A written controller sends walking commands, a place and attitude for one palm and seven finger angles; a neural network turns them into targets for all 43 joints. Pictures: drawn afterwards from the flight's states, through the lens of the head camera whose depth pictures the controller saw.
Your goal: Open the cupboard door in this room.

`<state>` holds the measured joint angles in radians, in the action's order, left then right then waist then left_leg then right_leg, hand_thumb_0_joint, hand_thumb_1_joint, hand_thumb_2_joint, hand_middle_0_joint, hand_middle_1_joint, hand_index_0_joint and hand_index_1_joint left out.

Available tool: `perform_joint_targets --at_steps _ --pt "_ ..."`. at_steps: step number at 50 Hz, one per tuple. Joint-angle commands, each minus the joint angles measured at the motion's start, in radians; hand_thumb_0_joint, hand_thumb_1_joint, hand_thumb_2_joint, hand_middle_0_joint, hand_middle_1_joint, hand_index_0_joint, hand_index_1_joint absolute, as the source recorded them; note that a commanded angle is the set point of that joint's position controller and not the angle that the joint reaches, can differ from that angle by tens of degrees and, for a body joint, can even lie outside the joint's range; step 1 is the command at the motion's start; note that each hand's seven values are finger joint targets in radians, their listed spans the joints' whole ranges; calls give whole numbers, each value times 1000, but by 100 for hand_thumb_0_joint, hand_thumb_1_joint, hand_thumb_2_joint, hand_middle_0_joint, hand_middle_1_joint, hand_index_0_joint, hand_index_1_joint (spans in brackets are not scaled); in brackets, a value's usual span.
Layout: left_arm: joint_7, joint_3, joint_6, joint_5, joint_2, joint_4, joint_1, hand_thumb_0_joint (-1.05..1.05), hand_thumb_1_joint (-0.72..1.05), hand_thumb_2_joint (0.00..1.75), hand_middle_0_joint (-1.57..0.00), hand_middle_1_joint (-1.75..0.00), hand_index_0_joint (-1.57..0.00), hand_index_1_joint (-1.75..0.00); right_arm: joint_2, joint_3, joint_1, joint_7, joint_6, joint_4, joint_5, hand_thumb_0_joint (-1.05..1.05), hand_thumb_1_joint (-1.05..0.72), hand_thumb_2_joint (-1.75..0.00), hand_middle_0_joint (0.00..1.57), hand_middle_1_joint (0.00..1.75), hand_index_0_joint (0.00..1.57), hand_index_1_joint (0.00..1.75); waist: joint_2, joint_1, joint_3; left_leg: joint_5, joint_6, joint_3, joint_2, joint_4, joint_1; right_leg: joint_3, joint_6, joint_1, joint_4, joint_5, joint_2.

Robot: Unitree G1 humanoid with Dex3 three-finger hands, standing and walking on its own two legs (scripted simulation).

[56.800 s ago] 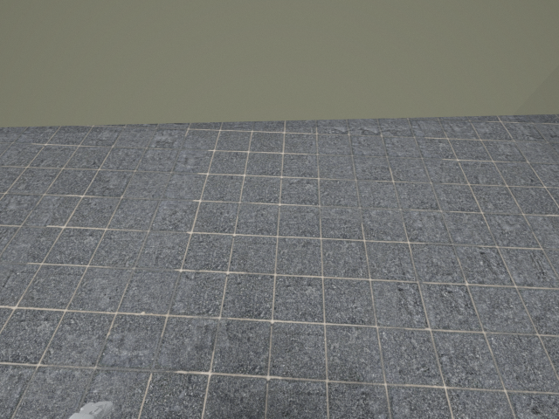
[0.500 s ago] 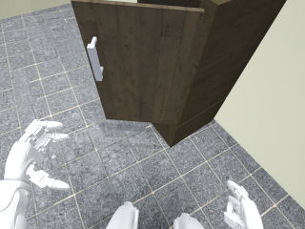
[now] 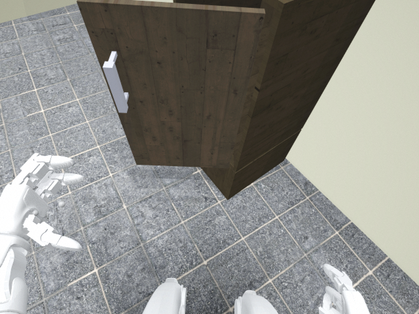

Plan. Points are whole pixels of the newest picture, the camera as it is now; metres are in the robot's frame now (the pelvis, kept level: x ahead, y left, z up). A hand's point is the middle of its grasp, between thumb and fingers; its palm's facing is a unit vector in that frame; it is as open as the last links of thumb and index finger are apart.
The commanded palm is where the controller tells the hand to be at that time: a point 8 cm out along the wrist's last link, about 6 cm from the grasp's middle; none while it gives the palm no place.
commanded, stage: raise the hand with hooked fingers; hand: left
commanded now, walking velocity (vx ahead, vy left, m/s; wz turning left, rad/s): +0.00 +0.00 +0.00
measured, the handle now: (118, 83) +0.59 +0.26 +0.04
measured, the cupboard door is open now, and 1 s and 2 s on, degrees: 52 52 52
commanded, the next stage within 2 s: move the hooked fingers beside the handle in 0.24 s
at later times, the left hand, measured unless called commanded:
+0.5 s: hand (63, 200) +0.29 +0.27 +0.04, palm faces +0.05 -1.00 -0.02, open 14.0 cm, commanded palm +0.29 +0.32 +0.05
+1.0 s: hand (77, 152) +0.39 +0.28 +0.04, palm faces +0.04 -1.00 -0.02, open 14.0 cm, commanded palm +0.38 +0.33 +0.04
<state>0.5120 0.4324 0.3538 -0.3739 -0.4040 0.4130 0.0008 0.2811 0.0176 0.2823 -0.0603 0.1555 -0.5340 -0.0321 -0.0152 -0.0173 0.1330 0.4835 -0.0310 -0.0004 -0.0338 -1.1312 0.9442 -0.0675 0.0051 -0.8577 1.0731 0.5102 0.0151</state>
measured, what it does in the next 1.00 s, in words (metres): stands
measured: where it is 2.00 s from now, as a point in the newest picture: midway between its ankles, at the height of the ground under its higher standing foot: outside the picture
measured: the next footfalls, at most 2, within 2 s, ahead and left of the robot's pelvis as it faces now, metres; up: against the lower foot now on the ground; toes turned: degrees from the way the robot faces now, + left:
none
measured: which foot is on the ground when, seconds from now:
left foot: down 0.00-1.00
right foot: down 0.00-1.00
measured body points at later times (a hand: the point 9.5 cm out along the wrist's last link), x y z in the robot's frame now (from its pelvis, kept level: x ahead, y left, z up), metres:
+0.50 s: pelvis +0.00 -0.01 -0.01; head +0.08 +0.01 +0.44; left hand +0.28 +0.33 +0.05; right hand +0.16 -0.26 -0.09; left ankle +0.03 +0.10 -0.66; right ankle +0.01 -0.12 -0.66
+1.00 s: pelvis +0.00 +0.00 -0.01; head +0.11 +0.02 +0.42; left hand +0.38 +0.34 +0.04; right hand +0.09 -0.28 -0.11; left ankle +0.03 +0.10 -0.66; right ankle +0.01 -0.12 -0.66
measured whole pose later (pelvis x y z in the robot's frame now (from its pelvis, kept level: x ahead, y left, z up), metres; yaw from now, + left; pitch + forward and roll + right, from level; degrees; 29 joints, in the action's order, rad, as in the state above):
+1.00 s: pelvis +0.00 +0.00 -0.01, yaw -1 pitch +21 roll -4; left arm 0.53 0.52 0.39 -0.27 -0.54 0.87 -0.47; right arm 0.29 0.03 0.32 -0.06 0.07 -0.60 -0.03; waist -0.01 -0.06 0.13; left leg 0.50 -0.03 0.01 -0.05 -1.18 1.05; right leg -0.06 0.01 -0.97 1.13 0.52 0.03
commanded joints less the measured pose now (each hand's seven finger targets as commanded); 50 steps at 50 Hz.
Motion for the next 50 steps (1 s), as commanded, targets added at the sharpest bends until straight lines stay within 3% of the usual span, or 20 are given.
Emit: perform_joint_targets --at_steps 1,5,9,11,17,19,23,25,31,34,35,38,41,45,47,50 --pt "-13 112 84 -25 -257 -224 -140 0 -50 30 -30 -120 -30 -120 149 -64 -1 -7 48 135 -3 0 -90 -90 20 30 20 30 -91 18 325 -296 12 -44 20 162 -288 24 26 110 -121 -239 31" --pt "-9 89 81 -25 -237 -197 -148 0 -50 30 -30 -120 -30 -120 148 -61 -2 -10 44 133 -7 0 -90 -90 20 30 20 30 -87 5 281 -261 8 -43 21 161 -264 27 27 96 -129 -218 33" --pt "-4 85 71 -18 -238 -186 -152 0 -50 30 -30 -120 -30 -120 148 -59 -11 -14 39 135 -10 0 -90 -90 20 30 20 30 -94 7 273 -225 8 -44 21 175 -264 26 24 93 -140 -186 29" --pt "1 95 69 -26 -242 -171 -155 0 -50 30 -30 -120 -30 -120 147 -57 -9 -16 38 134 -8 0 -90 -90 20 30 20 30 -51 7 287 -228 4 -39 23 162 -247 35 22 113 -140 -197 30" --pt "4 87 75 -26 -238 -172 -166 0 -50 30 -30 -120 -30 -120 145 -53 -18 -17 39 138 -9 0 -90 -90 20 30 20 30 -59 9 281 -216 4 -38 25 157 -233 41 22 119 -138 -188 28" --pt "2 69 79 -16 -237 -169 -253 0 -50 30 -30 -120 -30 -120 147 -52 -17 -21 42 123 -9 0 -90 -90 20 30 20 30 -89 -9 273 -209 4 -42 22 151 -243 39 22 82 -133 -184 27" --pt "7 105 81 -2 -293 -82 -358 0 -50 30 -30 -120 -30 -120 153 -48 -8 -32 39 97 -7 0 -90 -90 20 30 20 30 -80 -13 267 -180 5 -40 19 134 -207 51 23 70 -127 -152 26" --pt "17 79 78 4 -287 -55 -441 0 -50 30 -30 -120 -30 -120 155 -46 -4 -37 39 92 -8 0 -90 -90 20 30 20 30 -81 -25 280 -170 1 -42 17 126 -210 53 25 54 -123 -140 28" --pt "22 80 59 32 -320 5 -509 0 -50 30 -30 -120 -30 -120 161 -51 21 -31 27 81 -8 0 -90 -90 20 30 20 30 -134 -6 377 -274 10 -52 12 133 -294 39 30 56 -104 -225 26" --pt "3 99 43 45 -344 93 -567 0 -50 30 -30 -120 -30 -120 166 -50 34 -27 10 67 -7 0 -90 -90 20 30 20 30 -88 -18 328 -233 8 -52 10 134 -237 35 26 44 -108 -198 25" --pt "1 113 43 44 -354 120 -560 0 -50 30 -30 -120 -30 -120 167 -49 42 -25 7 71 -5 0 -90 -90 20 30 20 30 -72 -9 335 -248 5 -47 13 126 -226 39 29 60 -103 -213 30" --pt "-8 113 52 62 -364 150 -611 0 -50 30 -30 -120 -30 -120 167 -53 56 -17 -10 66 -4 0 -90 -90 20 30 20 30 -74 -20 354 -269 4 -38 11 120 -227 40 23 63 -99 -245 27" --pt "-6 162 74 70 -427 197 -638 0 -50 30 -30 -120 -30 -120 172 -54 74 -14 -24 58 1 0 -90 -90 20 30 20 30 -72 -11 381 -289 4 -34 9 105 -206 48 25 79 -84 -266 30" --pt "12 123 96 76 -404 222 -732 0 -50 30 -30 -120 -30 -120 175 -59 95 -11 -39 46 -1 0 -90 -90 20 30 20 30 -95 -41 399 -324 2 -40 5 93 -245 44 25 30 -76 -280 36" --pt "18 158 102 83 -449 269 -746 0 -50 30 -30 -120 -30 -120 183 -63 110 -11 -49 27 1 0 -90 -90 20 30 20 30 -109 -35 408 -334 6 -46 1 93 -259 41 25 18 -76 -280 34" --pt "28 160 106 87 -468 306 -803 0 -50 30 -30 -120 -30 -120 185 -60 121 -9 -62 21 4 0 -90 -90 20 30 20 30 -105 -43 413 -339 2 -47 1 81 -244 41 27 9 -66 -283 38"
